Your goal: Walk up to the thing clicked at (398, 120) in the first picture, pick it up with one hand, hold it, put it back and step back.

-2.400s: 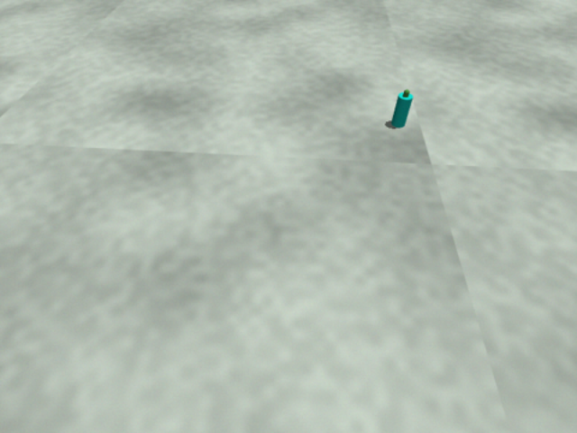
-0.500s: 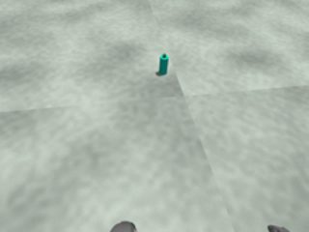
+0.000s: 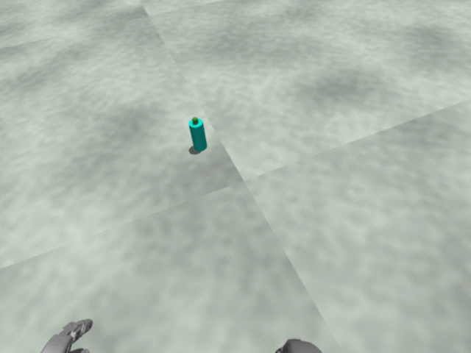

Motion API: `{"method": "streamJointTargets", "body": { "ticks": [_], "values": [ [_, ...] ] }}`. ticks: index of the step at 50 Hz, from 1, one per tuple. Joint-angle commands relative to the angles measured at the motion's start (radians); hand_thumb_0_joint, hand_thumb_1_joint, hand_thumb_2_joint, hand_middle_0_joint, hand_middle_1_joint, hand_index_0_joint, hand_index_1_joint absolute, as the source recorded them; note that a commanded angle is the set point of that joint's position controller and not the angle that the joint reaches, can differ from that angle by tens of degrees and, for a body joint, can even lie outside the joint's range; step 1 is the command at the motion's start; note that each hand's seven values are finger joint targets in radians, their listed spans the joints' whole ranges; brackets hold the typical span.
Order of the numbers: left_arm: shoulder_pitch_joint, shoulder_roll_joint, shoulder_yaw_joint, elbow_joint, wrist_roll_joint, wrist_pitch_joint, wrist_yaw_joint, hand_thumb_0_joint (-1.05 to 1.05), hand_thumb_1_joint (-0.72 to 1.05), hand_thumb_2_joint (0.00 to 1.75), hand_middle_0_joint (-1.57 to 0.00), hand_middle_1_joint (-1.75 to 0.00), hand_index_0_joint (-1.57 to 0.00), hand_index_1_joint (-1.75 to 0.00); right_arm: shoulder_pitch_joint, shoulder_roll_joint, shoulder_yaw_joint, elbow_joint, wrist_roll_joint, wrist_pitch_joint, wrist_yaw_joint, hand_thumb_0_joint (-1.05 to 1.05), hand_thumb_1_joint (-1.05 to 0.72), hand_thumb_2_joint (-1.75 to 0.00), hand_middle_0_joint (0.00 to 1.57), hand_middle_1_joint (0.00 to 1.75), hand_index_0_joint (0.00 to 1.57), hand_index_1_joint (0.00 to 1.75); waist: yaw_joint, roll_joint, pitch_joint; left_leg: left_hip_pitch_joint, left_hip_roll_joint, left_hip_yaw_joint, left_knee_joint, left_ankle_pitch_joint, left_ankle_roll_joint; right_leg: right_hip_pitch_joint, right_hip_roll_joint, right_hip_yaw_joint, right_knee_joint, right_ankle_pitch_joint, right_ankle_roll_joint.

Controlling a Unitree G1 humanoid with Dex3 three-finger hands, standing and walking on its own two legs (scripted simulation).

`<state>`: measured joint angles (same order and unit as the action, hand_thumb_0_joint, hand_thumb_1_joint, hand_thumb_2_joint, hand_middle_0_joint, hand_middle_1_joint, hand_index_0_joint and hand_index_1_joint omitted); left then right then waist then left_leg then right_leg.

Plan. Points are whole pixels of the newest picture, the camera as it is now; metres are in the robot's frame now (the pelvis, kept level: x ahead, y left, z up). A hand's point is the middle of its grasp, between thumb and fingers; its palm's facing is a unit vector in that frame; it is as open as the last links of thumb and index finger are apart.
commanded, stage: walk up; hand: left
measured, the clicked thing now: (197, 132) +1.36 +0.20 -0.64
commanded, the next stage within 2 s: none
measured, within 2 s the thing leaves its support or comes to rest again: neither
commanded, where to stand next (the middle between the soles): +1.02 +0.02 m, yaw -1 degrees
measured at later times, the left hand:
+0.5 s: hand (93, 300) +0.27 +0.31 -0.14, palm faces -0.03 -0.93 -0.37, open 7.4 cm
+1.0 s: hand (139, 174) +0.59 +0.26 -0.11, palm faces -0.10 -0.91 -0.39, open 7.4 cm
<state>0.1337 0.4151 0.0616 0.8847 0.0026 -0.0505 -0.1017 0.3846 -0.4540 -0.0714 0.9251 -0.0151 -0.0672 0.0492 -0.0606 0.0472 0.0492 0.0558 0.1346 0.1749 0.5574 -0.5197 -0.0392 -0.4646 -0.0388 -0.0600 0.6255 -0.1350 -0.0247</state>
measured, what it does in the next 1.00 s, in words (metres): walks ahead: left foot, then right foot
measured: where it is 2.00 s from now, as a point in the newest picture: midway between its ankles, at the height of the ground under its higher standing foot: (240, 225)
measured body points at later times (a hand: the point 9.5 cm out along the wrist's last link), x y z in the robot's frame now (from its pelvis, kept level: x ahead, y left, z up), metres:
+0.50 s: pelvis +0.25 +0.02 +0.01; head +0.27 +0.05 +0.45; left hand +0.28 +0.36 -0.12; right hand +0.35 -0.30 -0.08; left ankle +0.35 +0.14 -0.71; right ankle +0.12 -0.11 -0.70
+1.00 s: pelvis +0.46 -0.01 +0.01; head +0.47 -0.03 +0.46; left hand +0.59 +0.30 -0.08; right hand +0.45 -0.33 -0.12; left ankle +0.36 +0.13 -0.70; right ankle +0.55 -0.13 -0.71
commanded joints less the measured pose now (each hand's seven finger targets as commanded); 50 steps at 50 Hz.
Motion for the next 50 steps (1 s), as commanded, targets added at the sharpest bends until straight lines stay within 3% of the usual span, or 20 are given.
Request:
{"method": "streamJointTargets", "body": {
  "ticks": [1, 2, 5, 7, 10, 14, 18, 21, 23, 24, 25, 26, 29, 31, 37, 45, 47, 48, 49, 50],
  "values": [
    [0.308, 0.390, 0.116, -0.017, -0.003, -0.040, 0.051, 0.00, 0.90, 0.90, -0.20, -0.30, -0.20, -0.30, 0.045, -0.156, -0.028, -0.134, 0.019, -0.034, -0.021, 0.00, -0.90, -0.90, 0.20, 0.30, 0.20, 0.30, 0.181, -0.400, -0.226, -0.686, -0.151, -0.104, 0.659, 0.011, 0.063, 0.782, -0.350, 0.764, -0.308, -0.127, -0.215],
    [0.259, 0.381, 0.121, -0.035, -0.023, -0.035, 0.057, 0.00, 0.90, 0.90, -0.20, -0.30, -0.20, -0.30, -0.007, -0.226, -0.037, -0.119, 0.016, -0.030, -0.032, 0.00, -0.90, -0.90, 0.20, 0.30, 0.20, 0.30, 0.184, -0.289, -0.207, -0.727, -0.086, -0.164, 0.723, 0.017, 0.066, 0.739, -0.379, 0.783, -0.317, -0.085, -0.264],
    [0.154, 0.280, 0.076, -0.061, -0.032, -0.047, 0.078, 0.00, 0.90, 0.90, -0.20, -0.30, -0.20, -0.30, -0.049, -0.157, -0.028, -0.091, 0.036, -0.017, -0.026, 0.00, -0.90, -0.90, 0.20, 0.30, 0.20, 0.30, 0.094, -0.149, -0.068, -0.582, -0.036, -0.244, 0.652, 0.188, 0.085, 0.415, -0.224, 0.376, -0.283, 0.270, -0.148],
    [0.136, 0.244, 0.066, -0.058, -0.024, -0.058, 0.077, 0.00, 0.90, 0.90, -0.20, -0.30, -0.20, -0.30, -0.021, -0.139, -0.027, -0.096, 0.024, -0.002, -0.017, 0.00, -0.90, -0.90, 0.20, 0.30, 0.20, 0.30, 0.062, -0.171, -0.044, -0.525, -0.034, -0.225, 0.560, 0.240, 0.083, 0.323, -0.156, 0.245, -0.293, 0.348, -0.115],
    [0.145, 0.234, 0.059, -0.081, -0.016, -0.074, 0.074, 0.00, 0.90, 0.90, -0.20, -0.30, -0.20, -0.30, -0.057, -0.138, -0.041, -0.103, 0.011, 0.014, 0.003, 0.00, -0.90, -0.90, 0.20, 0.30, 0.20, 0.30, 0.062, -0.141, -0.031, -0.573, -0.038, -0.200, 0.490, 0.312, 0.054, 0.310, -0.169, 0.215, -0.349, 0.243, -0.154],
    [0.143, 0.261, 0.068, -0.093, -0.002, -0.081, 0.073, 0.00, 0.90, 0.90, -0.20, -0.30, -0.20, -0.30, -0.179, -0.146, -0.051, -0.142, -0.003, 0.015, 0.024, 0.00, -0.90, -0.90, 0.20, 0.30, 0.20, 0.30, 0.081, -0.145, 0.050, -0.622, 0.000, -0.197, 0.286, 0.361, 0.019, 0.237, -0.184, 0.217, -0.456, -0.142, -0.175],
    [0.163, 0.264, 0.071, -0.091, 0.002, -0.080, 0.071, 0.00, 0.90, 0.90, -0.20, -0.30, -0.20, -0.30, -0.271, -0.127, -0.048, -0.157, -0.008, -0.012, 0.039, 0.00, -0.90, -0.90, 0.20, 0.30, 0.20, 0.30, 0.108, -0.138, 0.048, -0.503, 0.010, -0.190, 0.059, 0.427, 0.039, 0.242, -0.192, 0.170, -0.375, -0.049, -0.173],
    [0.140, 0.282, 0.071, -0.090, 0.005, -0.073, 0.072, 0.00, 0.90, 0.90, -0.20, -0.30, -0.20, -0.30, -0.167, -0.140, -0.064, -0.119, -0.006, -0.022, 0.034, 0.00, -0.90, -0.90, 0.20, 0.30, 0.20, 0.30, 0.048, -0.109, -0.028, -0.303, -0.038, -0.137, -0.015, 0.422, 0.073, 0.248, -0.198, 0.163, -0.253, 0.035, -0.148],
    [0.203, 0.226, 0.048, -0.094, 0.000, -0.064, 0.076, 0.00, 0.90, 0.90, -0.20, -0.30, -0.20, -0.30, 0.025, -0.209, -0.091, -0.060, -0.027, -0.033, 0.017, 0.00, -0.90, -0.90, 0.20, 0.30, 0.20, 0.30, -0.035, 0.075, -0.152, -0.005, -0.076, -0.137, -0.077, 0.322, 0.127, 0.164, -0.084, 0.068, 0.141, 0.171, -0.095],
    [0.254, 0.157, 0.024, -0.095, -0.012, -0.060, 0.077, 0.00, 0.90, 0.90, -0.20, -0.30, -0.20, -0.30, 0.107, -0.273, -0.114, -0.055, -0.042, -0.038, 0.005, 0.00, -0.90, -0.90, 0.20, 0.30, 0.20, 0.30, -0.065, 0.253, -0.202, 0.140, 0.089, -0.375, -0.128, 0.164, 0.187, -0.031, 0.001, 0.013, 0.405, -0.004, -0.051],
    [0.296, 0.153, 0.023, -0.091, -0.024, -0.054, 0.083, 0.00, 0.90, 0.90, -0.20, -0.30, -0.20, -0.30, 0.079, -0.312, -0.115, -0.088, -0.025, -0.041, -0.002, 0.00, -0.90, -0.90, 0.20, 0.30, 0.20, 0.30, -0.034, 0.284, -0.204, 0.222, 0.285, -0.792, -0.259, 0.108, 0.276, -0.239, 0.126, 0.039, 0.537, -0.377, -0.023],
    [0.243, 0.238, 0.036, -0.070, -0.011, -0.047, 0.098, 0.00, 0.90, 0.90, -0.20, -0.30, -0.20, -0.30, 0.050, -0.304, -0.118, -0.091, 0.004, -0.037, -0.001, 0.00, -0.90, -0.90, 0.20, 0.30, 0.20, 0.30, -0.032, 0.184, -0.176, 0.172, 0.328, -0.854, -0.275, 0.093, 0.340, -0.264, 0.044, 0.122, 0.612, -0.386, -0.041],
    [0.207, 0.232, 0.031, -0.042, -0.016, -0.050, 0.080, 0.00, 0.90, 0.90, -0.20, -0.30, -0.20, -0.30, -0.065, -0.206, -0.064, -0.122, 0.020, -0.037, -0.016, 0.00, -0.90, -0.90, 0.20, 0.30, 0.20, 0.30, 0.032, 0.038, -0.024, -0.124, 0.171, -0.436, -0.282, 0.427, 0.217, -0.119, -0.022, 0.186, 0.534, -0.219, -0.023],
    [0.236, 0.212, 0.033, -0.027, -0.018, -0.033, 0.066, 0.00, 0.90, 0.90, -0.20, -0.30, -0.20, -0.30, -0.081, -0.192, -0.056, -0.118, 0.026, -0.047, -0.017, 0.00, -0.90, -0.90, 0.20, 0.30, 0.20, 0.30, 0.057, 0.078, 0.001, -0.220, 0.116, -0.313, -0.298, 0.495, 0.190, -0.055, -0.034, 0.139, 0.471, -0.157, -0.003],
    [0.109, 0.183, 0.034, -0.066, 0.002, -0.017, 0.033, 0.00, 0.90, 0.90, -0.20, -0.30, -0.20, -0.30, -0.067, -0.217, -0.060, -0.135, 0.016, -0.054, -0.012, 0.00, -0.90, -0.90, 0.20, 0.30, 0.20, 0.30, 0.034, 0.105, 0.072, -0.209, 0.130, -0.269, -0.384, 0.307, 0.270, -0.115, -0.084, 0.067, 0.198, -0.067, 0.040],
    [0.058, 0.169, 0.049, -0.048, 0.001, -0.032, 0.030, 0.00, 0.90, 0.90, -0.20, -0.30, -0.20, -0.30, -0.066, -0.215, -0.061, -0.143, 0.013, -0.036, -0.015, 0.00, -0.90, -0.90, 0.20, 0.30, 0.20, 0.30, 0.058, 0.047, 0.015, -0.242, 0.110, -0.217, -0.216, 0.416, 0.214, 0.171, -0.030, 0.012, -0.062, 0.024, 0.000],
    [0.169, 0.203, 0.066, -0.016, 0.005, -0.047, 0.045, 0.00, 0.90, 0.90, -0.20, -0.30, -0.20, -0.30, -0.043, -0.179, -0.046, -0.148, 0.012, -0.030, -0.018, 0.00, -0.90, -0.90, 0.20, 0.30, 0.20, 0.30, 0.118, -0.057, -0.079, -0.252, 0.049, -0.161, 0.048, 0.558, 0.174, 0.380, 0.002, 0.011, -0.140, -0.023, -0.025],
    [0.260, 0.249, 0.084, 0.000, 0.012, -0.057, 0.057, 0.00, 0.90, 0.90, -0.20, -0.30, -0.20, -0.30, 0.003, -0.131, -0.027, -0.149, 0.011, -0.029, -0.017, 0.00, -0.90, -0.90, 0.20, 0.30, 0.20, 0.30, 0.153, -0.181, -0.152, -0.356, -0.021, -0.107, 0.288, 0.497, 0.147, 0.539, -0.053, 0.093, -0.183, -0.115, -0.055],
    [0.311, 0.322, 0.104, -0.009, 0.014, -0.063, 0.069, 0.00, 0.90, 0.90, -0.20, -0.30, -0.20, -0.30, 0.064, -0.067, -0.004, -0.162, 0.013, -0.030, -0.015, 0.00, -0.90, -0.90, 0.20, 0.30, 0.20, 0.30, 0.147, -0.364, -0.206, -0.544, -0.121, -0.095, 0.501, 0.069, 0.104, 0.674, -0.306, 0.459, -0.234, -0.139, -0.123],
    [0.293, 0.344, 0.099, -0.007, -0.001, -0.057, 0.072, 0.00, 0.90, 0.90, -0.20, -0.30, -0.20, -0.30, 0.023, -0.165, -0.026, -0.144, 0.014, -0.020, -0.024, 0.00, -0.90, -0.90, 0.20, 0.30, 0.20, 0.30, 0.166, -0.284, -0.139, -0.699, -0.156, -0.145, 0.594, -0.024, 0.090, 0.673, -0.402, 0.689, -0.331, -0.157, -0.223]
  ]
}}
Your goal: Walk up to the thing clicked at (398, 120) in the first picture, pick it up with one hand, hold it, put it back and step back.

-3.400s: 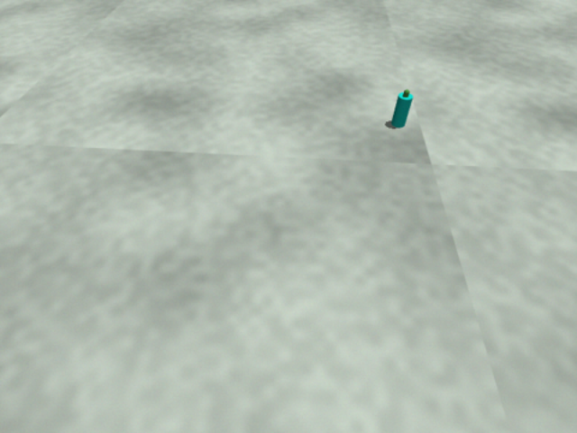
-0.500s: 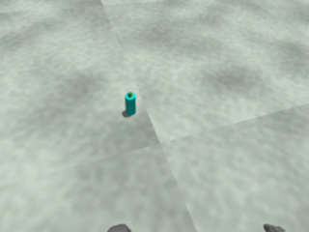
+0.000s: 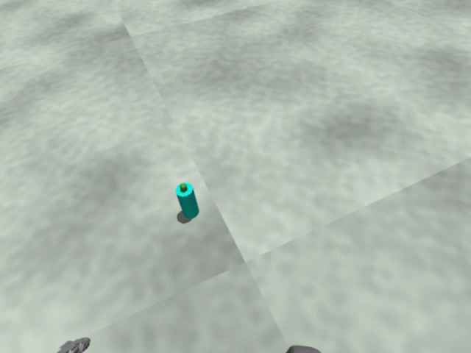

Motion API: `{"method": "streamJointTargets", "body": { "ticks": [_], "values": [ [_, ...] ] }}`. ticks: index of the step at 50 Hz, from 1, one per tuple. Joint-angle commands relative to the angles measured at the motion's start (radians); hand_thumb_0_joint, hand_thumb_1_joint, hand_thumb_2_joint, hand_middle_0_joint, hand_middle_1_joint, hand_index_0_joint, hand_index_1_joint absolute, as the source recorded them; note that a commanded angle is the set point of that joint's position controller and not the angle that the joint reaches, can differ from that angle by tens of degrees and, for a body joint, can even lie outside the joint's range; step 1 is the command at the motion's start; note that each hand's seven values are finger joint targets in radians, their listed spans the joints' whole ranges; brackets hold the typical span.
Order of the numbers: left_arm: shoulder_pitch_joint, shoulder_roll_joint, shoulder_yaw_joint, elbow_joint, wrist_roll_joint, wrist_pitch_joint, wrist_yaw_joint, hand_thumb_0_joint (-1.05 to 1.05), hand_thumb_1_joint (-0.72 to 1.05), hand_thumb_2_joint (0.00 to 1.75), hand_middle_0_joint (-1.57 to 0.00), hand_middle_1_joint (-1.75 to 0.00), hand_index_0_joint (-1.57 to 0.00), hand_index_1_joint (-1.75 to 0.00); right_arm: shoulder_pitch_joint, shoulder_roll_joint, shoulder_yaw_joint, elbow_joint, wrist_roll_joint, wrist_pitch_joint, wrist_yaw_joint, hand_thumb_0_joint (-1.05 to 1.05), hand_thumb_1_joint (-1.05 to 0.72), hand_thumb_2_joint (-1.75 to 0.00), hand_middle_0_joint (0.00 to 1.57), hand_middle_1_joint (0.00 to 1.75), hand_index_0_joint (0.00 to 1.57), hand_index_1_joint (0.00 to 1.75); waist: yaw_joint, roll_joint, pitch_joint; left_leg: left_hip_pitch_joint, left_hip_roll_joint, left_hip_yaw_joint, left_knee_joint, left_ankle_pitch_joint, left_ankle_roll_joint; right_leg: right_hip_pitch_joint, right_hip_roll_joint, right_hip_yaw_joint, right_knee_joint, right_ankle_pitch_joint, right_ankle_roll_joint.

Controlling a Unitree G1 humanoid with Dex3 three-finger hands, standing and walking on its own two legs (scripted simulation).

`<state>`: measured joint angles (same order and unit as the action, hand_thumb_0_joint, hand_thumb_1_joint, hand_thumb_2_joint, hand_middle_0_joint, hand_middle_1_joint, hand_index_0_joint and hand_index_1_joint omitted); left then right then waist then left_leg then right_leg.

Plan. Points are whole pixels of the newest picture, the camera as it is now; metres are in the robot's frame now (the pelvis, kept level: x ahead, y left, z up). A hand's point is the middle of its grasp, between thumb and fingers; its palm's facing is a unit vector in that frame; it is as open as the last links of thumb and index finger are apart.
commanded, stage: walk up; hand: left
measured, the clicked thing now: (187, 199) +0.88 +0.25 -0.64
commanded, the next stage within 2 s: none
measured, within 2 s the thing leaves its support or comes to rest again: neither
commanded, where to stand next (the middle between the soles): +0.55 +0.05 m, yaw +2 degrees
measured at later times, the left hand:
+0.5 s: hand (81, 348) +0.18 +0.32 -0.15, palm faces +0.03 -0.94 -0.35, open 7.4 cm
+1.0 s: hand (115, 238) +0.39 +0.29 -0.11, palm faces +0.01 -0.91 -0.42, open 7.4 cm
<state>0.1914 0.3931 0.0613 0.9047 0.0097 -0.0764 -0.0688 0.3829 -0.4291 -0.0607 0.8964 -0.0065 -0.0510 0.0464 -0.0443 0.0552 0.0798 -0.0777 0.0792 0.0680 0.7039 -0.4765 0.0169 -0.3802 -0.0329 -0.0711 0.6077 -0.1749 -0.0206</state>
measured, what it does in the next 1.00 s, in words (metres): walks ahead: left foot, then right foot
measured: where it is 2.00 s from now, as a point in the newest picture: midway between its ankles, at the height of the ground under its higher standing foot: (233, 287)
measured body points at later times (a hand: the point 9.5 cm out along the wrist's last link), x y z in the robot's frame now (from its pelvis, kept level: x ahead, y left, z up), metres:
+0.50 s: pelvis +0.17 +0.04 +0.00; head +0.19 +0.06 +0.45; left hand +0.18 +0.37 -0.13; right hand +0.28 -0.28 -0.08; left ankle +0.24 +0.15 -0.72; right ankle +0.10 -0.11 -0.69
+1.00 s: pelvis +0.32 +0.01 +0.00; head +0.33 -0.02 +0.45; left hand +0.39 +0.33 -0.08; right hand +0.36 -0.31 -0.13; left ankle +0.26 +0.14 -0.67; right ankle +0.39 -0.10 -0.72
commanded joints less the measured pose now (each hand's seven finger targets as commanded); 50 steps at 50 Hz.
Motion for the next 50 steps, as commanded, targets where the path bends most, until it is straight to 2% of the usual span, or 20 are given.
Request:
{"method": "streamJointTargets", "body": {
  "ticks": [1, 3, 6, 13, 17, 21, 22, 23, 24, 25, 28, 30, 37, 41, 44, 45, 46, 47, 48, 50],
  "values": [
    [0.205, 0.362, 0.096, -0.043, -0.020, -0.027, 0.043, 0.00, 0.90, 0.90, -0.20, -0.30, -0.20, -0.30, -0.015, -0.227, -0.046, -0.102, 0.000, -0.030, -0.031, 0.00, -0.90, -0.90, 0.20, 0.30, 0.20, 0.30, 0.144, -0.247, -0.132, -0.582, -0.052, -0.101, 0.502, -0.045, 0.033, 0.509, -0.435, 0.720, -0.323, -0.103, -0.274],
    [0.146, 0.303, 0.076, -0.062, -0.026, -0.028, 0.051, 0.00, 0.90, 0.90, -0.20, -0.30, -0.20, -0.30, -0.050, -0.207, -0.048, -0.089, 0.016, -0.032, -0.026, 0.00, -0.90, -0.90, 0.20, 0.30, 0.20, 0.30, 0.108, -0.155, -0.038, -0.519, -0.030, -0.178, 0.490, 0.051, 0.036, 0.340, -0.334, 0.467, -0.330, 0.079, -0.224],
    [0.069, 0.260, 0.057, -0.077, -0.020, -0.036, 0.051, 0.00, 0.90, 0.90, -0.20, -0.30, -0.20, -0.30, 0.018, -0.165, -0.045, -0.053, 0.012, -0.010, -0.007, 0.00, -0.90, -0.90, 0.20, 0.30, 0.20, 0.30, 0.045, -0.201, -0.012, -0.396, -0.024, -0.147, 0.367, 0.167, 0.022, 0.168, -0.207, 0.221, -0.344, 0.100, -0.163],
    [0.094, 0.284, 0.071, -0.117, 0.002, -0.042, 0.042, 0.00, 0.90, 0.90, -0.20, -0.30, -0.20, -0.30, -0.128, -0.159, -0.059, -0.091, -0.014, -0.005, 0.023, 0.00, -0.90, -0.90, 0.20, 0.30, 0.20, 0.30, 0.083, -0.187, 0.010, -0.437, 0.020, -0.099, 0.046, 0.264, -0.030, 0.178, -0.243, 0.166, -0.393, -0.161, -0.203],
    [0.109, 0.294, 0.069, -0.115, 0.000, -0.038, 0.039, 0.00, 0.90, 0.90, -0.20, -0.30, -0.20, -0.30, -0.185, -0.151, -0.062, -0.100, -0.015, -0.022, 0.032, 0.00, -0.90, -0.90, 0.20, 0.30, 0.20, 0.30, 0.090, -0.171, -0.005, -0.315, 0.018, -0.061, -0.099, 0.328, -0.009, 0.162, -0.248, 0.149, -0.328, -0.121, -0.182],
    [0.110, 0.260, 0.046, -0.119, 0.002, -0.025, 0.040, 0.00, 0.90, 0.90, -0.20, -0.30, -0.20, -0.30, -0.022, -0.193, -0.081, -0.042, -0.020, -0.039, 0.016, 0.00, -0.90, -0.90, 0.20, 0.30, 0.20, 0.30, -0.017, -0.040, -0.103, 0.012, -0.052, -0.006, -0.195, 0.253, 0.033, 0.062, -0.167, 0.052, -0.018, 0.060, -0.127],
    [0.156, 0.201, 0.026, -0.120, -0.003, -0.022, 0.041, 0.00, 0.90, 0.90, -0.20, -0.30, -0.20, -0.30, 0.095, -0.251, -0.101, -0.017, -0.031, -0.048, 0.003, 0.00, -0.90, -0.90, 0.20, 0.30, 0.20, 0.30, -0.064, 0.152, -0.182, 0.156, 0.037, -0.155, -0.282, 0.123, 0.077, -0.025, -0.094, -0.007, 0.283, 0.075, -0.084],
    [0.207, 0.119, 0.007, -0.133, -0.013, -0.017, 0.037, 0.00, 0.90, 0.90, -0.20, -0.30, -0.20, -0.30, 0.089, -0.331, -0.115, -0.051, -0.032, -0.054, -0.009, 0.00, -0.90, -0.90, 0.20, 0.30, 0.20, 0.30, -0.036, 0.338, -0.186, 0.283, 0.272, -0.588, -0.369, 0.083, 0.155, -0.293, 0.052, -0.001, 0.492, -0.344, -0.020],
    [0.189, 0.234, 0.037, -0.102, -0.008, -0.004, 0.058, 0.00, 0.90, 0.90, -0.20, -0.30, -0.20, -0.30, 0.075, -0.343, -0.118, -0.062, 0.001, -0.051, -0.009, 0.00, -0.90, -0.90, 0.20, 0.30, 0.20, 0.30, -0.043, 0.196, -0.185, 0.259, 0.355, -0.729, -0.412, 0.106, 0.245, -0.321, 0.025, 0.072, 0.564, -0.385, -0.033],
    [0.145, 0.265, 0.034, -0.094, -0.002, -0.001, 0.065, 0.00, 0.90, 0.90, -0.20, -0.30, -0.20, -0.30, 0.051, -0.312, -0.113, -0.065, 0.010, -0.046, -0.012, 0.00, -0.90, -0.90, 0.20, 0.30, 0.20, 0.30, -0.032, 0.121, -0.114, 0.171, 0.347, -0.673, -0.407, 0.187, 0.258, -0.327, -0.013, 0.119, 0.595, -0.363, -0.037],
    [0.170, 0.234, 0.032, -0.060, -0.023, 0.001, 0.049, 0.00, 0.90, 0.90, -0.20, -0.30, -0.20, -0.30, -0.041, -0.223, -0.068, -0.091, 0.011, -0.053, -0.025, 0.00, -0.90, -0.90, 0.20, 0.30, 0.20, 0.30, 0.025, 0.065, -0.033, -0.005, 0.189, -0.272, -0.381, 0.571, 0.140, -0.187, -0.045, 0.178, 0.493, -0.191, -0.024],
    [0.202, 0.215, 0.031, -0.046, -0.023, 0.016, 0.039, 0.00, 0.90, 0.90, -0.20, -0.30, -0.20, -0.30, -0.060, -0.222, -0.066, -0.095, 0.014, -0.058, -0.025, 0.00, -0.90, -0.90, 0.20, 0.30, 0.20, 0.30, 0.044, 0.102, -0.027, -0.064, 0.167, -0.206, -0.401, 0.539, 0.156, -0.139, -0.043, 0.129, 0.461, -0.137, -0.007],
    [0.051, 0.197, 0.037, -0.086, 0.001, 0.018, 0.010, 0.00, 0.90, 0.90, -0.20, -0.30, -0.20, -0.30, -0.042, -0.246, -0.076, -0.115, 0.000, -0.053, -0.020, 0.00, -0.90, -0.90, 0.20, 0.30, 0.20, 0.30, 0.006, 0.095, 0.043, -0.110, 0.176, -0.164, -0.475, 0.266, 0.211, -0.128, -0.082, 0.065, 0.158, -0.049, 0.023],
    [0.079, 0.192, 0.045, -0.063, -0.003, 0.003, 0.007, 0.00, 0.90, 0.90, -0.20, -0.30, -0.20, -0.30, -0.107, -0.248, -0.074, -0.141, 0.002, -0.046, -0.015, 0.00, -0.90, -0.90, 0.20, 0.30, 0.20, 0.30, 0.052, 0.084, 0.026, -0.221, 0.188, -0.156, -0.424, 0.170, 0.195, 0.064, -0.069, 0.062, 0.034, 0.015, 0.005],
    [0.205, 0.235, 0.067, -0.016, 0.004, -0.017, 0.022, 0.00, 0.90, 0.90, -0.20, -0.30, -0.20, -0.30, -0.095, -0.194, -0.054, -0.149, -0.002, -0.034, -0.015, 0.00, -0.90, -0.90, 0.20, 0.30, 0.20, 0.30, 0.111, -0.074, -0.072, -0.275, 0.111, -0.094, -0.142, 0.206, 0.135, 0.330, -0.017, 0.052, -0.080, -0.010, -0.004],
    [0.272, 0.277, 0.084, -0.005, 0.010, -0.027, 0.035, 0.00, 0.90, 0.90, -0.20, -0.30, -0.20, -0.30, -0.044, -0.143, -0.035, -0.142, 0.000, -0.032, -0.014, 0.00, -0.90, -0.90, 0.20, 0.30, 0.20, 0.30, 0.143, -0.248, -0.126, -0.326, 0.024, -0.015, 0.117, 0.197, 0.105, 0.421, -0.071, 0.144, -0.179, -0.161, -0.025],
    [0.290, 0.355, 0.099, -0.028, 0.010, -0.037, 0.047, 0.00, 0.90, 0.90, -0.20, -0.30, -0.20, -0.30, 0.003, -0.088, -0.016, -0.156, 0.001, -0.029, -0.010, 0.00, -0.90, -0.90, 0.20, 0.30, 0.20, 0.30, 0.125, -0.405, -0.127, -0.502, -0.095, 0.012, 0.334, -0.034, 0.042, 0.476, -0.306, 0.555, -0.305, -0.267, -0.105],
    [0.244, 0.358, 0.090, -0.050, -0.001, -0.035, 0.048, 0.00, 0.90, 0.90, -0.20, -0.30, -0.20, -0.30, -0.002, -0.163, -0.032, -0.129, -0.006, -0.015, -0.020, 0.00, -0.90, -0.90, 0.20, 0.30, 0.20, 0.30, 0.115, -0.258, -0.064, -0.569, -0.093, -0.068, 0.396, -0.044, 0.023, 0.421, -0.389, 0.690, -0.364, -0.276, -0.185],
    [0.215, 0.366, 0.087, -0.058, -0.013, -0.029, 0.049, 0.00, 0.90, 0.90, -0.20, -0.30, -0.20, -0.30, -0.036, -0.211, -0.048, -0.121, -0.011, -0.009, -0.029, 0.00, -0.90, -0.90, 0.20, 0.30, 0.20, 0.30, 0.113, -0.248, -0.035, -0.562, -0.044, -0.094, 0.429, -0.053, 0.030, 0.339, -0.408, 0.715, -0.371, -0.295, -0.237],
    [0.176, 0.306, 0.071, -0.069, -0.019, -0.030, 0.056, 0.00, 0.90, 0.90, -0.20, -0.30, -0.20, -0.30, -0.056, -0.214, -0.051, -0.090, 0.004, -0.008, -0.023, 0.00, -0.90, -0.90, 0.20, 0.30, 0.20, 0.30, 0.090, -0.179, 0.011, -0.548, -0.015, -0.153, 0.417, 0.046, 0.025, 0.282, -0.318, 0.523, -0.361, -0.118, -0.190]
  ]
}}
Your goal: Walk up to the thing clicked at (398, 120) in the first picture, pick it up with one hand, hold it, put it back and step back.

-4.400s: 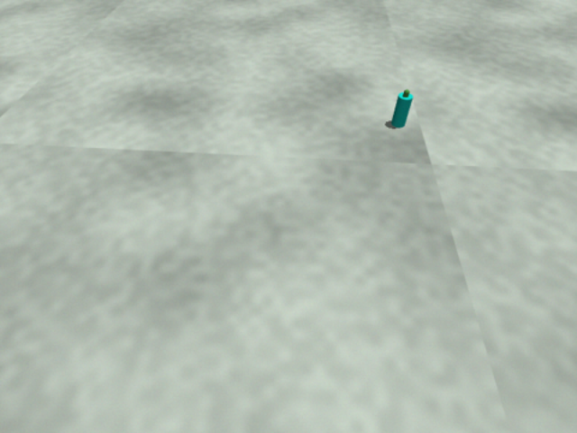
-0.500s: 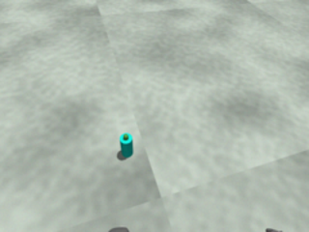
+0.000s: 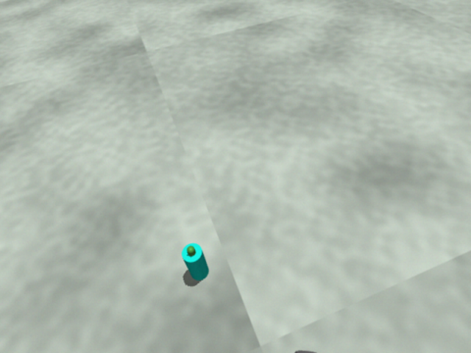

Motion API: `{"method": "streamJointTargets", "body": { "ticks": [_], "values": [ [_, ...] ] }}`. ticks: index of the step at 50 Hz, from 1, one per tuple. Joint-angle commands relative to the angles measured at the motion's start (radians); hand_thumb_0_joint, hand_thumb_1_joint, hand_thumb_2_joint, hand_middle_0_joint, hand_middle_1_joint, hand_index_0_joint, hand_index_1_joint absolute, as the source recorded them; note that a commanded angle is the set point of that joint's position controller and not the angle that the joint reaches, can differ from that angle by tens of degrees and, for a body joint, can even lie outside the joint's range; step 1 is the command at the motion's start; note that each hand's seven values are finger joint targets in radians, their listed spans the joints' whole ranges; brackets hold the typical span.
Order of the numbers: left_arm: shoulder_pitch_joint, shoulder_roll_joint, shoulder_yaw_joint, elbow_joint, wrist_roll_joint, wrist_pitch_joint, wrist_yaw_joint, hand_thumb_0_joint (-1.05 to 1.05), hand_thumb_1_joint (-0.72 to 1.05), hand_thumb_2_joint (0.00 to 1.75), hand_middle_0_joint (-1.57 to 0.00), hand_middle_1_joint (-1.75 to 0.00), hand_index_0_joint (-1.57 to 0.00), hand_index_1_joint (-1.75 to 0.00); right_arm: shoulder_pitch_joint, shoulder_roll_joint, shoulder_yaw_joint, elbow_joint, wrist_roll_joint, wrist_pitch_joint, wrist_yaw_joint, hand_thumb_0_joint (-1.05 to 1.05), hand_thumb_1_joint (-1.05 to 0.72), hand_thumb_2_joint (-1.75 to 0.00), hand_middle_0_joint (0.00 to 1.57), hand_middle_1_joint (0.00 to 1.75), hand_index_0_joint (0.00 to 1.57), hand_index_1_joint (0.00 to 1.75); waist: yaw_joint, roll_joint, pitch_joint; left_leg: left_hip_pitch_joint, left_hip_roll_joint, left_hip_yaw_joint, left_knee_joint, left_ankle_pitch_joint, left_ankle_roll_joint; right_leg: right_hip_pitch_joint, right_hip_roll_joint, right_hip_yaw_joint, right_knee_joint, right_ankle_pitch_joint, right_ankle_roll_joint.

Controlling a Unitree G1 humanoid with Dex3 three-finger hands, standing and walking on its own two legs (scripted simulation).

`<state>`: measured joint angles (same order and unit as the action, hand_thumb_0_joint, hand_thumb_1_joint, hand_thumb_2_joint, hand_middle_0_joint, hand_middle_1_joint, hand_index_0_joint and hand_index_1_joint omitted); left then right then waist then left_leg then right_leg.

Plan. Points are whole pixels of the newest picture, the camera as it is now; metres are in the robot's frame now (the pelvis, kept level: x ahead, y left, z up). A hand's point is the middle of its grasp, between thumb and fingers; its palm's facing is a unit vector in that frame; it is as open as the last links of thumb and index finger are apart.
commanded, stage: walk up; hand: left
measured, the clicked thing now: (195, 260) +0.57 +0.23 -0.65
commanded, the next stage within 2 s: none
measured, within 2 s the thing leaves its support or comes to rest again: neither
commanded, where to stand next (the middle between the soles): +0.24 +0.04 m, yaw +0 degrees
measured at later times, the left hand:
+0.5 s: hand out of the picture +0.14 +0.33 -0.16, palm faces -0.03 -0.94 -0.33, open 7.4 cm
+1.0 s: hand (104, 313) +0.23 +0.30 -0.13, palm faces -0.06 -0.93 -0.36, open 7.4 cm
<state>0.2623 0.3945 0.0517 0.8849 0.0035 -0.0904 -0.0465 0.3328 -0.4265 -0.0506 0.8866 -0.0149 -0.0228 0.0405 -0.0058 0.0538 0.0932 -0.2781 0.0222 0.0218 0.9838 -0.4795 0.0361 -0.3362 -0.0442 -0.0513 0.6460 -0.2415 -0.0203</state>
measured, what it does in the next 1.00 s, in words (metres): walks ahead: left foot, then right foot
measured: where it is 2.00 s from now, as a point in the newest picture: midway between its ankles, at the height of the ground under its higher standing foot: outside the picture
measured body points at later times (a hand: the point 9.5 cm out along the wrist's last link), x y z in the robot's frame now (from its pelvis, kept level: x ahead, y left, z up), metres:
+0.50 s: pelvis +0.11 +0.06 +0.01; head +0.13 +0.09 +0.45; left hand +0.15 +0.38 -0.13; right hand +0.19 -0.26 -0.08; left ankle +0.17 +0.17 -0.72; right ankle +0.10 -0.09 -0.67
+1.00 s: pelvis +0.13 +0.04 +0.01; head +0.15 +0.03 +0.46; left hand +0.23 +0.34 -0.11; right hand +0.20 -0.25 -0.13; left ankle +0.17 +0.16 -0.72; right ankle +0.17 -0.08 -0.72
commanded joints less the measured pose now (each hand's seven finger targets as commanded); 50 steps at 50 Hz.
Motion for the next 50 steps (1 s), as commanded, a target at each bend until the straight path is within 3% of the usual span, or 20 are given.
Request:
{"method": "streamJointTargets", "body": {
  "ticks": [1, 3, 10, 14, 17, 18, 19, 20, 21, 23, 25, 33, 35, 37, 38, 39, 40, 43, 47, 50],
  "values": [
    [0.086, 0.284, 0.073, -0.055, -0.015, -0.019, 0.036, 0.00, 0.90, 0.90, -0.20, -0.30, -0.20, -0.30, 0.024, -0.203, -0.058, -0.063, 0.020, -0.031, -0.012, 0.00, -0.90, -0.90, 0.20, 0.30, 0.20, 0.30, 0.031, -0.178, -0.023, -0.309, 0.047, -0.112, 0.100, 0.090, 0.007, 0.237, -0.255, 0.388, -0.379, 0.048, -0.145],
    [0.067, 0.280, 0.069, -0.061, -0.010, -0.023, 0.037, 0.00, 0.90, 0.90, -0.20, -0.30, -0.20, -0.30, 0.049, -0.179, -0.057, -0.052, 0.013, -0.021, -0.002, 0.00, -0.90, -0.90, 0.20, 0.30, 0.20, 0.30, 0.015, -0.214, -0.047, -0.252, 0.051, -0.077, 0.065, 0.145, -0.004, 0.190, -0.217, 0.276, -0.363, 0.135, -0.162],
    [0.078, 0.293, 0.076, -0.098, 0.005, -0.019, 0.028, 0.00, 0.90, 0.90, -0.20, -0.30, -0.20, -0.30, -0.073, -0.163, -0.068, -0.084, -0.013, -0.019, 0.028, 0.00, -0.90, -0.90, 0.20, 0.30, 0.20, 0.30, 0.044, -0.211, 0.000, -0.214, 0.085, -0.026, -0.238, 0.234, -0.044, 0.104, -0.215, 0.197, -0.407, -0.155, -0.203],
    [0.046, 0.289, 0.062, -0.105, 0.005, -0.005, 0.032, 0.00, 0.90, 0.90, -0.20, -0.30, -0.20, -0.30, -0.072, -0.152, -0.070, -0.061, -0.010, -0.033, 0.018, 0.00, -0.90, -0.90, 0.20, 0.30, 0.20, 0.30, 0.028, -0.183, -0.015, -0.038, 0.053, 0.008, -0.342, 0.293, -0.040, 0.004, -0.206, 0.151, -0.314, -0.106, -0.181],
    [0.034, 0.231, 0.033, -0.112, 0.004, 0.013, 0.035, 0.00, 0.90, 0.90, -0.20, -0.30, -0.20, -0.30, 0.043, -0.176, -0.078, -0.015, -0.010, -0.049, -0.005, 0.00, -0.90, -0.90, 0.20, 0.30, 0.20, 0.30, -0.045, -0.055, -0.097, 0.202, 0.009, 0.018, -0.458, 0.264, -0.006, -0.075, -0.150, 0.089, -0.056, 0.002, -0.117],
    [0.076, 0.173, 0.012, -0.106, 0.002, 0.020, 0.033, 0.00, 0.90, 0.90, -0.20, -0.30, -0.20, -0.30, 0.101, -0.232, -0.094, -0.004, -0.017, -0.056, -0.016, 0.00, -0.90, -0.90, 0.20, 0.30, 0.20, 0.30, -0.064, 0.132, -0.120, 0.243, 0.126, -0.155, -0.586, 0.098, 0.030, -0.134, -0.074, 0.019, 0.174, -0.046, -0.080],
    [0.136, 0.118, -0.001, -0.103, -0.010, 0.027, 0.035, 0.00, 0.90, 0.90, -0.20, -0.30, -0.20, -0.30, 0.067, -0.296, -0.098, -0.036, -0.018, -0.062, -0.022, 0.00, -0.90, -0.90, 0.20, 0.30, 0.20, 0.30, -0.025, 0.273, -0.095, 0.275, 0.323, -0.513, -0.702, 0.088, 0.100, -0.294, 0.069, 0.003, 0.342, -0.271, -0.012],
    [0.150, 0.225, 0.029, -0.059, -0.003, 0.041, 0.056, 0.00, 0.90, 0.90, -0.20, -0.30, -0.20, -0.30, 0.043, -0.333, -0.108, -0.047, 0.006, -0.056, -0.020, 0.00, -0.90, -0.90, 0.20, 0.30, 0.20, 0.30, -0.029, 0.186, -0.084, 0.209, 0.402, -0.590, -0.720, 0.053, 0.193, -0.274, 0.028, 0.066, 0.424, -0.329, -0.027],
    [0.120, 0.257, 0.033, -0.051, 0.001, 0.044, 0.060, 0.00, 0.90, 0.90, -0.20, -0.30, -0.20, -0.30, 0.024, -0.311, -0.108, -0.048, 0.009, -0.050, -0.022, 0.00, -0.90, -0.90, 0.20, 0.30, 0.20, 0.30, -0.026, 0.147, -0.039, 0.152, 0.397, -0.576, -0.718, 0.086, 0.225, -0.269, 0.006, 0.093, 0.459, -0.314, -0.029],
    [0.102, 0.247, 0.035, -0.032, -0.004, 0.045, 0.058, 0.00, 0.90, 0.90, -0.20, -0.30, -0.20, -0.30, -0.032, -0.245, -0.081, -0.071, 0.002, -0.051, -0.031, 0.00, -0.90, -0.90, 0.20, 0.30, 0.20, 0.30, -0.007, 0.093, -0.023, 0.093, 0.291, -0.335, -0.679, 0.324, 0.174, -0.211, -0.013, 0.146, 0.426, -0.253, -0.023],
    [0.140, 0.225, 0.032, -0.006, -0.007, 0.053, 0.048, 0.00, 0.90, 0.90, -0.20, -0.30, -0.20, -0.30, -0.065, -0.233, -0.071, -0.071, 0.008, -0.058, -0.036, 0.00, -0.90, -0.90, 0.20, 0.30, 0.20, 0.30, 0.017, 0.123, -0.034, 0.047, 0.228, -0.200, -0.656, 0.408, 0.141, -0.144, -0.023, 0.108, 0.368, -0.174, -0.016],
    [0.060, 0.174, 0.028, 0.031, 0.004, 0.064, 0.052, 0.00, 0.90, 0.90, -0.20, -0.30, -0.20, -0.30, -0.124, -0.223, -0.052, -0.079, 0.003, -0.032, -0.044, 0.00, -0.90, -0.90, 0.20, 0.30, 0.20, 0.30, 0.001, 0.122, -0.094, -0.014, 0.238, -0.137, -0.561, 0.452, 0.160, 0.025, 0.004, 0.024, 0.079, -0.103, 0.013],
    [0.082, 0.169, 0.030, 0.058, 0.006, 0.057, 0.058, 0.00, 0.90, 0.90, -0.20, -0.30, -0.20, -0.30, -0.161, -0.208, -0.040, -0.079, 0.012, -0.020, -0.043, 0.00, -0.90, -0.90, 0.20, 0.30, 0.20, 0.30, 0.032, 0.084, -0.119, -0.055, 0.231, -0.119, -0.478, 0.460, 0.144, 0.137, 0.018, 0.014, -0.062, -0.011, 0.003],
    [0.064, 0.203, 0.035, 0.066, 0.016, 0.043, 0.064, 0.00, 0.90, 0.90, -0.20, -0.30, -0.20, -0.30, -0.170, -0.136, -0.013, -0.071, 0.027, -0.012, -0.043, 0.00, -0.90, -0.90, 0.20, 0.30, 0.20, 0.30, 0.049, -0.052, -0.127, -0.108, 0.174, -0.079, -0.380, 0.356, 0.053, 0.199, -0.053, 0.138, -0.194, 0.097, -0.036],
    [0.007, 0.256, 0.042, 0.049, 0.024, 0.034, 0.066, 0.00, 0.90, 0.90, -0.20, -0.30, -0.20, -0.30, -0.141, -0.102, -0.002, -0.062, 0.032, -0.010, -0.043, 0.00, -0.90, -0.90, 0.20, 0.30, 0.20, 0.30, 0.005, -0.200, -0.112, -0.112, 0.090, -0.025, -0.291, 0.251, 0.005, 0.143, -0.185, 0.349, -0.280, 0.120, -0.082],
    [-0.092, 0.279, 0.037, 0.030, 0.014, 0.034, 0.062, 0.00, 0.90, 0.90, -0.20, -0.30, -0.20, -0.30, -0.125, -0.102, -0.001, -0.038, 0.030, -0.002, -0.045, 0.00, -0.90, -0.90, 0.20, 0.30, 0.20, 0.30, -0.021, -0.207, -0.068, -0.067, 0.018, 0.008, -0.298, 0.055, -0.017, 0.027, -0.276, 0.422, -0.326, 0.049, -0.158],
    [-0.160, 0.285, 0.030, 0.023, 0.010, 0.040, 0.057, 0.00, 0.90, 0.90, -0.20, -0.30, -0.20, -0.30, -0.105, -0.139, -0.016, 0.002, 0.026, -0.002, -0.050, 0.00, -0.90, -0.90, 0.20, 0.30, 0.20, 0.30, -0.032, -0.210, -0.061, 0.066, 0.025, -0.008, -0.301, 0.026, -0.007, -0.085, -0.265, 0.383, -0.281, 0.041, -0.182],
    [-0.136, 0.206, 0.003, 0.049, 0.000, 0.047, 0.052, 0.00, 0.90, 0.90, -0.20, -0.30, -0.20, -0.30, -0.172, -0.174, -0.019, 0.042, 0.028, -0.013, -0.041, 0.00, -0.90, -0.90, 0.20, 0.30, 0.20, 0.30, -0.016, -0.158, -0.089, 0.122, 0.084, -0.055, -0.472, 0.217, 0.014, -0.046, -0.113, 0.193, -0.242, -0.001, -0.045],
    [-0.152, 0.200, 0.001, 0.082, 0.000, 0.054, 0.046, 0.00, 0.90, 0.90, -0.20, -0.30, -0.20, -0.30, -0.205, -0.166, 0.000, 0.081, 0.016, -0.013, -0.034, 0.00, -0.90, -0.90, 0.20, 0.30, 0.20, 0.30, 0.009, -0.154, -0.088, 0.054, 0.100, -0.093, -0.567, 0.109, 0.014, 0.028, -0.088, 0.199, -0.285, -0.171, -0.031],
    [-0.171, 0.189, -0.003, 0.106, -0.002, 0.052, 0.046, 0.00, 0.90, 0.90, -0.20, -0.30, -0.20, -0.30, -0.224, -0.159, 0.009, 0.118, 0.012, -0.019, -0.033, 0.00, -0.90, -0.90, 0.20, 0.30, 0.20, 0.30, 0.011, -0.105, -0.091, 0.065, 0.103, -0.086, -0.609, 0.178, 0.003, 0.072, -0.090, 0.193, -0.293, -0.091, -0.031]
  ]
}}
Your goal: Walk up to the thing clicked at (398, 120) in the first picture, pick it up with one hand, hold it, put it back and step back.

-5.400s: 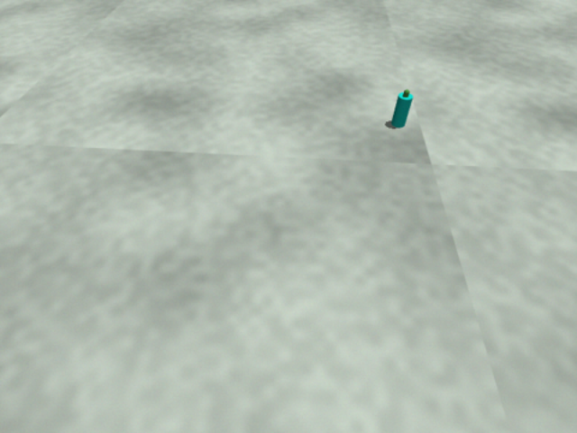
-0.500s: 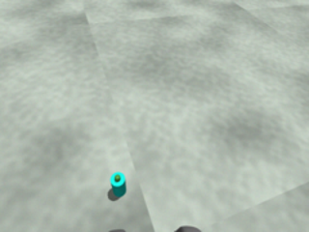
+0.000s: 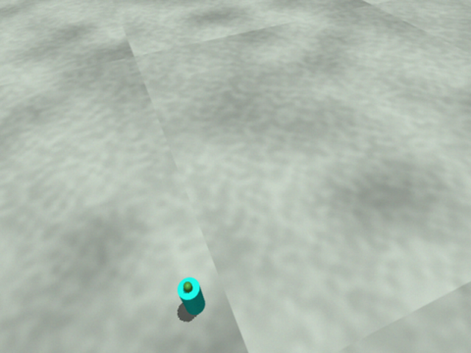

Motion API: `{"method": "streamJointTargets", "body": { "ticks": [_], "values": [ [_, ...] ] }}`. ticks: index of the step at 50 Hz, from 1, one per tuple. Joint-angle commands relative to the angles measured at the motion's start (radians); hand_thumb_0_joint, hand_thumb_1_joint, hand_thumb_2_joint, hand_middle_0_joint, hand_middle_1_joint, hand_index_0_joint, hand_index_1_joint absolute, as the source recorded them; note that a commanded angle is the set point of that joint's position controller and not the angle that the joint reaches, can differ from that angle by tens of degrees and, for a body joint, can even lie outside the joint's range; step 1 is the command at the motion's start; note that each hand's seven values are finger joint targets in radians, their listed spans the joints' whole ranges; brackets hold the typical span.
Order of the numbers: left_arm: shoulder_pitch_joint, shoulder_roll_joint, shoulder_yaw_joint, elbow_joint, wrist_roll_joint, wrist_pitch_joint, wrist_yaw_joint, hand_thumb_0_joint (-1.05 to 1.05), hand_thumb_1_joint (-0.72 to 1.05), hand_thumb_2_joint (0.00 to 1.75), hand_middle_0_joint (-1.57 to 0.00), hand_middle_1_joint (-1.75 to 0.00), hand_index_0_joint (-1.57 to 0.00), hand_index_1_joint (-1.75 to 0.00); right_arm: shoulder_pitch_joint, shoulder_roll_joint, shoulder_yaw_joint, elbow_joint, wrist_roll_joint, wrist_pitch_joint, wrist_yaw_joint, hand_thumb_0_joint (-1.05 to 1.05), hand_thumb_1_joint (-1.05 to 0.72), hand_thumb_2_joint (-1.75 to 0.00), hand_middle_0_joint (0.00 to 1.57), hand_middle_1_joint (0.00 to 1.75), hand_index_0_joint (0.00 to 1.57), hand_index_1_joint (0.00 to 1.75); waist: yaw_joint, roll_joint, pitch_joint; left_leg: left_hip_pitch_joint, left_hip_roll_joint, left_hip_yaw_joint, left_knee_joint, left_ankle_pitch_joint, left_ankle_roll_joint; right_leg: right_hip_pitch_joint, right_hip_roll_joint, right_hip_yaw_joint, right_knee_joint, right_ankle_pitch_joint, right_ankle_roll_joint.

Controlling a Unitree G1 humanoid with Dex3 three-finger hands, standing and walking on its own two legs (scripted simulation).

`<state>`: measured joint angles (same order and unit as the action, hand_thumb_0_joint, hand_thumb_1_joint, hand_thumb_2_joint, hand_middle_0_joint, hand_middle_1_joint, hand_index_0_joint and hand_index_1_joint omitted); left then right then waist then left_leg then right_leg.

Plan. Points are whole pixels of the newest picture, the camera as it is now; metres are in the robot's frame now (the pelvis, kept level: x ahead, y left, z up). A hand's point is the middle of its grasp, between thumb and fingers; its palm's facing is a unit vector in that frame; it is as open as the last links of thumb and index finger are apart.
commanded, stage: walk up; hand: left
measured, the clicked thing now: (191, 295) +0.43 +0.20 -0.66
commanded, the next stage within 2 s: stand in 1.14 s
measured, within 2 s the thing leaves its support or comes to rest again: neither
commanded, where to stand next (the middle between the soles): +0.10 +0.00 m, yaw +2 degrees
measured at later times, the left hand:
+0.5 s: hand out of the picture +0.10 +0.25 -0.14, palm faces -0.02 -0.95 -0.32, open 7.4 cm
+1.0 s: hand out of the picture +0.11 +0.25 -0.14, palm faces -0.01 -0.95 -0.32, open 7.4 cm
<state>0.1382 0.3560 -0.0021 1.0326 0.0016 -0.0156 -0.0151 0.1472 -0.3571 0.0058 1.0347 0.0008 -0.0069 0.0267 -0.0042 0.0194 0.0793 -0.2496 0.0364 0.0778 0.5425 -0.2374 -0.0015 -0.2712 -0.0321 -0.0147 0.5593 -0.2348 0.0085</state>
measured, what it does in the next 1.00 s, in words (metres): stands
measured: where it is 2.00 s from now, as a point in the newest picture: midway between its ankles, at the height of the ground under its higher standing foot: outside the picture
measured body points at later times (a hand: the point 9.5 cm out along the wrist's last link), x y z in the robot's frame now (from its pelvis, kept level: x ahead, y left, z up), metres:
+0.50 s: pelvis +0.02 +0.00 +0.02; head +0.03 +0.00 +0.46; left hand +0.10 +0.30 -0.12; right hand +0.10 -0.31 -0.11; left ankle +0.04 +0.12 -0.73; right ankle +0.04 -0.13 -0.73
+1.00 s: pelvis +0.03 +0.00 +0.02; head +0.04 +0.00 +0.47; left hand +0.12 +0.29 -0.12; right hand +0.12 -0.30 -0.11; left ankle +0.04 +0.12 -0.73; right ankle +0.04 -0.13 -0.73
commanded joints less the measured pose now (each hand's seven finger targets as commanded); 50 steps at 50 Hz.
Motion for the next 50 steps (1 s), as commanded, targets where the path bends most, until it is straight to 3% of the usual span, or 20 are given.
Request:
{"method": "streamJointTargets", "body": {
  "ticks": [1, 10, 17, 28, 50],
  "values": [
    [-0.051, 0.226, 0.049, -0.033, -0.003, -0.023, 0.014, 0.00, 0.90, 0.90, -0.20, -0.30, -0.20, -0.30, -0.048, -0.225, -0.043, -0.021, -0.005, -0.038, -0.019, 0.00, -0.90, -0.90, 0.20, 0.30, 0.20, 0.30, 0.013, -0.058, -0.078, 0.040, 0.089, -0.141, -0.176, -0.043, 0.039, 0.016, -0.100, 0.150, -0.206, -0.052, -0.056],
    [-0.103, 0.207, 0.045, 0.023, -0.006, -0.018, 0.012, 0.00, 0.90, 0.90, -0.20, -0.30, -0.20, -0.30, -0.082, -0.218, -0.040, 0.046, -0.010, -0.047, -0.027, 0.00, -0.90, -0.90, 0.20, 0.30, 0.20, 0.30, 0.010, 0.007, -0.117, 0.065, 0.107, -0.128, -0.240, 0.090, 0.027, 0.135, -0.097, 0.109, -0.235, 0.123, -0.043],
    [-0.117, 0.202, 0.042, 0.053, -0.001, -0.013, 0.009, 0.00, 0.90, 0.90, -0.20, -0.30, -0.20, -0.30, -0.104, -0.216, -0.042, 0.060, -0.010, -0.043, -0.028, 0.00, -0.90, -0.90, 0.20, 0.30, 0.20, 0.30, 0.006, 0.012, -0.097, 0.076, 0.108, -0.133, -0.274, 0.038, 0.025, 0.128, -0.092, 0.100, -0.267, 0.092, -0.030],
    [-0.117, 0.194, 0.042, 0.080, -0.001, -0.016, 0.013, 0.00, 0.90, 0.90, -0.20, -0.30, -0.20, -0.30, -0.111, -0.209, -0.047, 0.073, -0.007, -0.037, -0.030, 0.00, -0.90, -0.90, 0.20, 0.30, 0.20, 0.30, -0.002, -0.027, -0.130, 0.168, 0.108, -0.113, -0.263, 0.169, 0.017, 0.127, -0.101, 0.096, -0.283, 0.188, -0.021],
    [-0.099, 0.191, 0.050, 0.068, 0.008, -0.015, 0.020, 0.00, 0.90, 0.90, -0.20, -0.30, -0.20, -0.30, -0.124, -0.197, -0.053, 0.070, -0.010, -0.028, -0.030, 0.00, -0.90, -0.90, 0.20, 0.30, 0.20, 0.30, 0.001, -0.010, -0.112, 0.174, 0.109, -0.104, -0.282, 0.145, 0.013, 0.141, -0.097, 0.093, -0.304, 0.171, -0.020]
  ]
}}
